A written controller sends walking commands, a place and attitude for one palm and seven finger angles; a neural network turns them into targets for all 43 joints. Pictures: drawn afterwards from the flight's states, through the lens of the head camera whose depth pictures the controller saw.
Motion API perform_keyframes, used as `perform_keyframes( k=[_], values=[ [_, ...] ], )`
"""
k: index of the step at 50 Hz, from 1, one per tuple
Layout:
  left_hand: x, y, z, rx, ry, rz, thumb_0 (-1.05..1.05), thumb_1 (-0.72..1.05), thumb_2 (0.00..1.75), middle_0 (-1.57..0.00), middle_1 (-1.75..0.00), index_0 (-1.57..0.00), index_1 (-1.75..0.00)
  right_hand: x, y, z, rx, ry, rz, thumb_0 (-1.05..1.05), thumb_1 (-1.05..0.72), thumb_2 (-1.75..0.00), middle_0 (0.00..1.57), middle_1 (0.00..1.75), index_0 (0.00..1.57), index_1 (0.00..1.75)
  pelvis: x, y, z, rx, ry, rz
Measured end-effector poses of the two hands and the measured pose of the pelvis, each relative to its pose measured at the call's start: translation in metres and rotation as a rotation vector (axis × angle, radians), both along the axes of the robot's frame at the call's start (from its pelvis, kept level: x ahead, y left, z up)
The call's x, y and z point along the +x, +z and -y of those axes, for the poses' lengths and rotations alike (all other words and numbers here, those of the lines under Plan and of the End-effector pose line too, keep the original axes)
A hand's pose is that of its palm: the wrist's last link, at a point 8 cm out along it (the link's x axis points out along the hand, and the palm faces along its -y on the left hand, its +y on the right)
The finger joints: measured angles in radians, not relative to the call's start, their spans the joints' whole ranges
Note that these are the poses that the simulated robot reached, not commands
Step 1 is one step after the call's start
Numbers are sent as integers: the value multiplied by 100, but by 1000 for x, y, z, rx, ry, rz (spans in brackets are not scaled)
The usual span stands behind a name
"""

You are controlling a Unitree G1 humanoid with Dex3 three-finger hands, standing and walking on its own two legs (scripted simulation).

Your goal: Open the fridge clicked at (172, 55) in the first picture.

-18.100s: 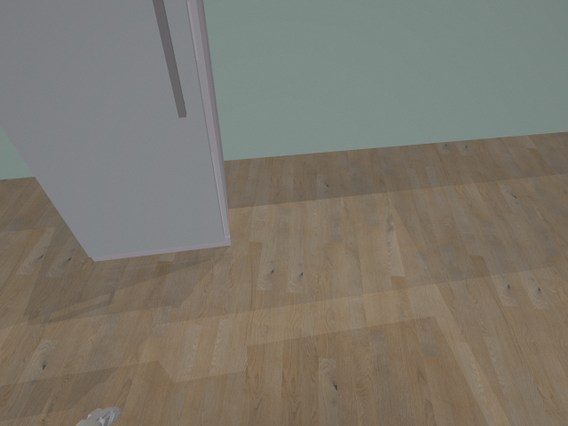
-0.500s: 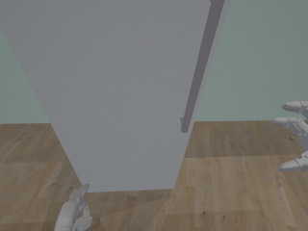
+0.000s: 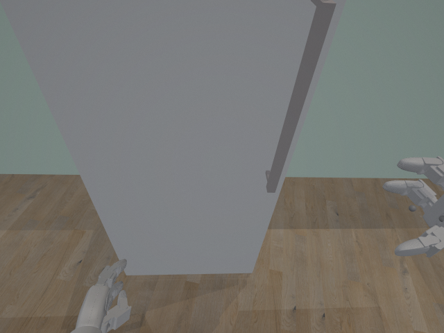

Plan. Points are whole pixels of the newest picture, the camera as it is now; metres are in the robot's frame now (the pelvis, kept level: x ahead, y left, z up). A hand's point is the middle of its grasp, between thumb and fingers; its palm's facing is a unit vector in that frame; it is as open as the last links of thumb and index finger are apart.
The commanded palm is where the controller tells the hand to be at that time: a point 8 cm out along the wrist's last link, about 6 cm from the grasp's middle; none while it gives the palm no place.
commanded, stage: move the hooked fingers beside the handle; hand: right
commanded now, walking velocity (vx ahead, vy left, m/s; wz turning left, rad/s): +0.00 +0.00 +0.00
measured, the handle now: (288, 115) +0.49 -0.12 +0.17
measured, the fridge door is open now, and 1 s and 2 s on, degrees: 0 0 0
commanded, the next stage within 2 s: none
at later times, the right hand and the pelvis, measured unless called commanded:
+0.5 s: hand (384, 190) +0.31 -0.25 +0.16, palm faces +0.00 +1.00 -0.04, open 14.0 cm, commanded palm +0.28 -0.29 +0.16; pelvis +0.00 +0.00 +0.00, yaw +0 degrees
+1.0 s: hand (359, 172) +0.35 -0.23 +0.15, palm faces +0.00 +1.00 -0.03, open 14.0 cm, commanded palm +0.33 -0.27 +0.15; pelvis +0.00 +0.00 +0.00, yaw +1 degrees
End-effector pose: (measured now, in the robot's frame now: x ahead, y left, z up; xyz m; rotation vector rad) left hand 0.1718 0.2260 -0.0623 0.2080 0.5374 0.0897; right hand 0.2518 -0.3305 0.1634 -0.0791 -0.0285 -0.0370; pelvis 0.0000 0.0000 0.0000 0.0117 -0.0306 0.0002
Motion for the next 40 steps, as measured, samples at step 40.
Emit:
perform_keyframes(
  k=[40],
  values=[
    [-21, -11, -11, 8, 67, -87, 2, 90, 90, -21, -30, -20, -30, 65, -4, -48, 48, 49, 9, -1, 50, -30, 30, 120, 30, 120, 2, 1, 0, -9, 10, -22]
  ],
)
